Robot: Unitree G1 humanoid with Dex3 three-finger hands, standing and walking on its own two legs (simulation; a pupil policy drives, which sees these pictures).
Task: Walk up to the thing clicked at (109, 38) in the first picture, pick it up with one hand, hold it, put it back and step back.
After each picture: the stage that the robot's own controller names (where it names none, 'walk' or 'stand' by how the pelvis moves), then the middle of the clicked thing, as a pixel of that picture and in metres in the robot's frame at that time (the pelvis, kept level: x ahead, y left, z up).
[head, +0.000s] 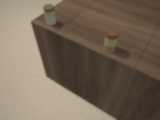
stand; (110, 40) +0.68 -0.13 -0.08
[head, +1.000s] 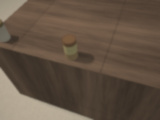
walk; (70, 47) +0.60 +0.10 -0.06
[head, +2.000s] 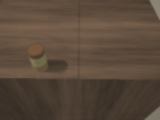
rise first; (38, 58) +0.48 +0.20 -0.04
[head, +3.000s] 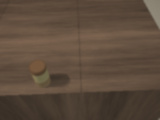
stand; (40, 74) +0.44 +0.20 -0.06
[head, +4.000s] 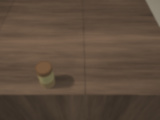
stand; (45, 75) +0.44 +0.18 -0.08
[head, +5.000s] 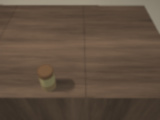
stand; (47, 78) +0.44 +0.17 -0.08
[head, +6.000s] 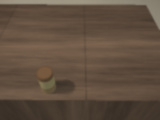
stand; (46, 80) +0.43 +0.17 -0.08
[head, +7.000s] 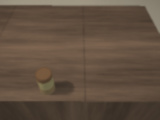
rise first; (45, 81) +0.42 +0.18 -0.08
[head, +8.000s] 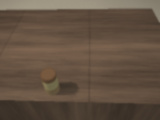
rise first; (50, 81) +0.43 +0.18 -0.08
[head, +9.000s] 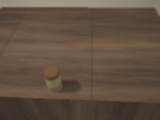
go down; (53, 79) +0.43 +0.17 -0.07
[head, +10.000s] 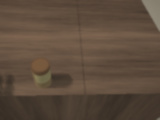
go down; (41, 73) +0.42 +0.16 -0.03
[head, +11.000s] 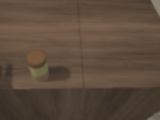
close in; (38, 66) +0.43 +0.16 -0.02
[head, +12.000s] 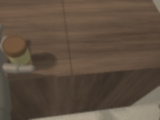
close; (18, 55) +0.44 +0.18 +0.02
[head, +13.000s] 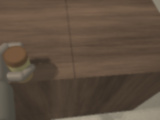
lift; (19, 65) +0.41 +0.19 +0.01
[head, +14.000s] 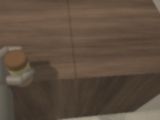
lift; (19, 69) +0.40 +0.19 +0.01
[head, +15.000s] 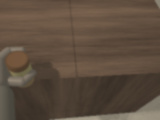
lift; (21, 70) +0.39 +0.19 +0.01
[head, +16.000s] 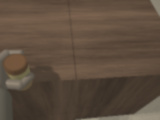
lift; (19, 72) +0.38 +0.19 +0.01
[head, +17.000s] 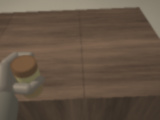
hold; (28, 77) +0.32 +0.17 +0.13
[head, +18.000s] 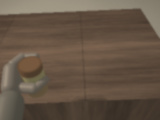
hold; (34, 77) +0.33 +0.16 +0.12
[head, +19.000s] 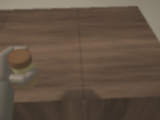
crouch; (23, 69) +0.36 +0.20 +0.11
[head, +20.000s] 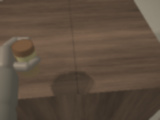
lower; (26, 58) +0.42 +0.18 +0.08
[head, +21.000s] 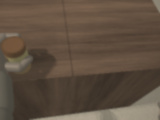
lower; (17, 56) +0.44 +0.18 +0.02
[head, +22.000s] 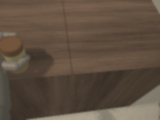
lower; (14, 55) +0.44 +0.19 +0.02
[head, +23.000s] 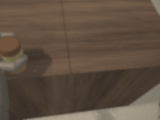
lower; (12, 55) +0.44 +0.20 +0.02
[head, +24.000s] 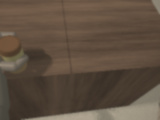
lower; (13, 55) +0.44 +0.19 +0.02
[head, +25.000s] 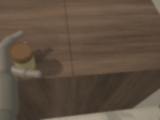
open; (24, 62) +0.42 +0.17 +0.01
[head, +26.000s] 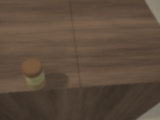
sink last; (34, 74) +0.40 +0.16 -0.01
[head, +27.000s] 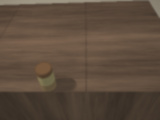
stand; (46, 77) +0.43 +0.18 -0.02
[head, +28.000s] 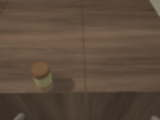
stand; (42, 77) +0.40 +0.17 -0.01
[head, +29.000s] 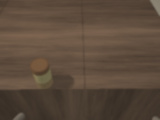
stand; (42, 74) +0.41 +0.18 -0.01
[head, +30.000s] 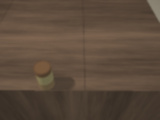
stand; (44, 76) +0.42 +0.18 -0.04
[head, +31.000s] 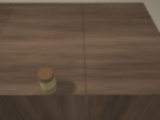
walk; (47, 81) +0.42 +0.17 -0.08
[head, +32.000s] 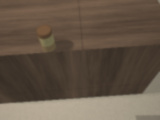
walk; (46, 39) +0.59 +0.20 -0.06
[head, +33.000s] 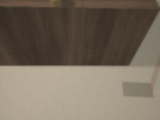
walk; out of the picture +0.92 +0.16 -0.05
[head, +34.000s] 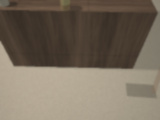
stand; (64, 0) +1.04 +0.16 -0.06
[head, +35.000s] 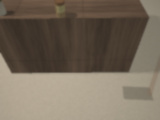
stand; (60, 8) +1.05 +0.17 -0.08
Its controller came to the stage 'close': yes
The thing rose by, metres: 0.20
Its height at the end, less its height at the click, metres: +0.00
